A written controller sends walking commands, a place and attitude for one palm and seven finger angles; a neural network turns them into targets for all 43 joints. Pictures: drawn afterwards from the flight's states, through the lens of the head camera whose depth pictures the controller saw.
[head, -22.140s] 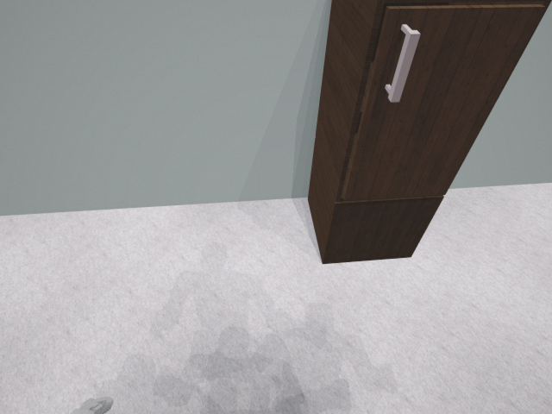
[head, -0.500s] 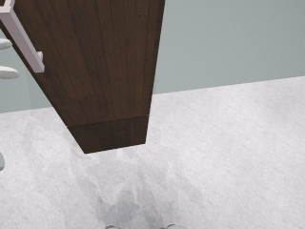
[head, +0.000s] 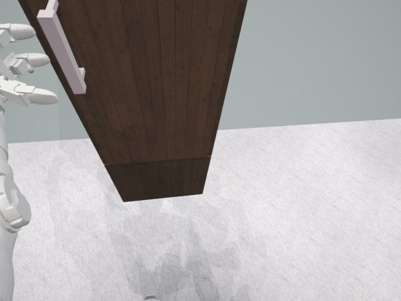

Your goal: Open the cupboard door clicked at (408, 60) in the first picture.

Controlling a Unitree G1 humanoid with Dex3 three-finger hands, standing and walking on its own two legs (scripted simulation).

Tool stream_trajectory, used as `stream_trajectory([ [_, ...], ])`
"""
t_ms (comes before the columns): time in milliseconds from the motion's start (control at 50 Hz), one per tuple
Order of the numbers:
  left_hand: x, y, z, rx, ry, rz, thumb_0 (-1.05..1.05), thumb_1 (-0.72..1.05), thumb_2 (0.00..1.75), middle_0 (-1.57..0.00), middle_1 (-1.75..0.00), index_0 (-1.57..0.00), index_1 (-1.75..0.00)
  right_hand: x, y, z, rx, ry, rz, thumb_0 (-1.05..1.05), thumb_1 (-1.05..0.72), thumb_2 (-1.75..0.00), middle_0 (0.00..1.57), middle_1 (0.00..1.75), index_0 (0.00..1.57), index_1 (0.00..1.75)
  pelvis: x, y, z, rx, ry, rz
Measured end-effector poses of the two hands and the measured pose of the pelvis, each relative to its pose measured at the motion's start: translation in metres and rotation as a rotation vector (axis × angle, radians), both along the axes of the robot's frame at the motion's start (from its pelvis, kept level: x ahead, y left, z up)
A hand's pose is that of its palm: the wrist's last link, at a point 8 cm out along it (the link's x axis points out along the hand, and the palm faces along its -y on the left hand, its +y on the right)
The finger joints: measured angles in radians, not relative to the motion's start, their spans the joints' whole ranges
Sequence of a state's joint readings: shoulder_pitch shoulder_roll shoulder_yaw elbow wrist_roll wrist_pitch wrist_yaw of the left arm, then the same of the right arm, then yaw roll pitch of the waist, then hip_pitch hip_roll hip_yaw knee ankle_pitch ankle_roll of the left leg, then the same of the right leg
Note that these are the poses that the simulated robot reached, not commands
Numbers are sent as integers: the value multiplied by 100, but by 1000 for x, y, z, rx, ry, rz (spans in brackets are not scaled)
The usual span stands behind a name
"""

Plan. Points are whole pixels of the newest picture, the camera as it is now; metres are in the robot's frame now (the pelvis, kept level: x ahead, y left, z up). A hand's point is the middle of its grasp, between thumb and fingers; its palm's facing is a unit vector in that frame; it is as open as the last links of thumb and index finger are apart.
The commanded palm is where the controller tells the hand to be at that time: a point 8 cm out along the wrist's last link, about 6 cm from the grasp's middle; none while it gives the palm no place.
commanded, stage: slide the fingers in behind the handle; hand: left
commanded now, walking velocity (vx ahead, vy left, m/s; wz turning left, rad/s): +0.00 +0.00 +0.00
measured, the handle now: (67, 50) +0.55 +0.22 +0.16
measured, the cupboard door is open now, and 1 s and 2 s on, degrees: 0 0 0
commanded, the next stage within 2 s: close the thumb around the handle in 1.66 s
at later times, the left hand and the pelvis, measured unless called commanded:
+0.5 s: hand (51, 68) +0.50 +0.24 +0.16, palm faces +0.05 -1.00 +0.03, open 14.0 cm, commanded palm +0.47 +0.29 +0.16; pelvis +0.00 -0.01 +0.00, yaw -1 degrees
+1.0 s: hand (71, 67) +0.50 +0.21 +0.16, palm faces +0.06 -1.00 +0.02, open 14.0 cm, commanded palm +0.48 +0.26 +0.16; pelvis -0.01 -0.01 +0.00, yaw -1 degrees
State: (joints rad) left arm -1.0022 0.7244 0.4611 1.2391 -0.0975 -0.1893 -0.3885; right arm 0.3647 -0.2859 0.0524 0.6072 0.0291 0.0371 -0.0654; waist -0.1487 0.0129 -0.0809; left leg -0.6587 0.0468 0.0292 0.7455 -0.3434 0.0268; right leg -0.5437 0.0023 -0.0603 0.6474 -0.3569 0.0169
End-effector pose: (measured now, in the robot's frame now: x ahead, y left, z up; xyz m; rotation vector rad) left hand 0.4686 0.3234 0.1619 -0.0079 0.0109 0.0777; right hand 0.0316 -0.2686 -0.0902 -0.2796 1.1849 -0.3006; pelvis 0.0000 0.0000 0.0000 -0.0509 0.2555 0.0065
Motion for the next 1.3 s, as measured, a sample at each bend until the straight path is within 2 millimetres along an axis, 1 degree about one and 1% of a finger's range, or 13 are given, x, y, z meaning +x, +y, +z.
stream_trajectory([
  [120, 3, 0, 5, 3, -11, -10, -1, -50, 30, -29, -120, -30, -120, -22, -3, 0, -1, 59, -36, 0, -90, -90, 20, 30, 21, 30, 2, -2, 0, 0, 6, -7],
  [240, 3, -9, 5, -12, 1, -34, -1, -50, 30, -29, -120, -30, -120, -44, -4, -1, 6, 117, -69, 1, -90, -90, 20, 30, 21, 30, 3, -3, 2, 0, -2, -10],
  [360, 3, -20, 2, 5, 6, -33, -1, -50, 30, -29, -120, -30, -120, -55, -4, -2, 14, 124, -83, 1, -90, -90, 20, 30, 21, 30, 1, -4, 2, 2, -8, -12],
  [480, 3, -32, 1, -22, -4, -25, -1, -50, 30, -30, -120, -30, -120, -54, -4, -3, 21, 100, -83, 1, -90, -90, 20, 30, 21, 30, -3, -6, 2, 5, -15, -14],
  [620, 1, -39, 5, 6, -3, -16, -1, -50, 30, -30, -120, -30, -120, -48, -5, -4, 27, 63, -73, 1, -90, -90, 20, 30, 21, 30, -6, -8, 2, 6, -20, -14],
  [800, 2, -49, 3, 10, 3, -24, -1, -50, 30, -29, -120, -30, -120, -45, -8, -5, 22, 57, -54, 1, -90, -90, 20, 30, 21, 30, -9, -10, 1, 7, -19, -6],
  [900, 6, -58, 1, -12, -3, -30, -1, -50, 30, -29, -120, -30, -120, -47, -9, -5, 22, 61, -55, 1, -90, -90, 20, 30, 21, 30, -8, -10, 1, 7, -19, -6],
  [980, 10, -62, -2, -18, 8, -22, -1, -50, 30, -30, -120, -30, -120, -48, -9, -4, 23, 58, -66, 1, -90, -90, 20, 30, 21, 30, -7, -10, 1, 8, -15, -12],
  [1120, 10, -67, 3, 5, -26, -21, -1, -50, 30, -29, -120, -30, -120, -50, -5, -6, 43, 67, -75, 1, -90, -90, 20, 30, 21, 30, -3, -9, 2, 10, -20, -18],
  [1220, 9, -76, 2, -5, -6, -35, -1, -50, 30, -29, -120, -30, -120, -46, -2, -9, 58, 63, -68, 1, -90, -90, 20, 30, 21, 30, -1, -9, 2, 10, -29, -12],
  [1300, 8, -77, 2, -10, -3, -11, -1, -50, 30, -28, -120, -30, -120, -40, -1, -10, 63, 46, -59, 1, -90, -90, 20, 30, 21, 30, -2, -9, 2, 12, -31, -12],
])
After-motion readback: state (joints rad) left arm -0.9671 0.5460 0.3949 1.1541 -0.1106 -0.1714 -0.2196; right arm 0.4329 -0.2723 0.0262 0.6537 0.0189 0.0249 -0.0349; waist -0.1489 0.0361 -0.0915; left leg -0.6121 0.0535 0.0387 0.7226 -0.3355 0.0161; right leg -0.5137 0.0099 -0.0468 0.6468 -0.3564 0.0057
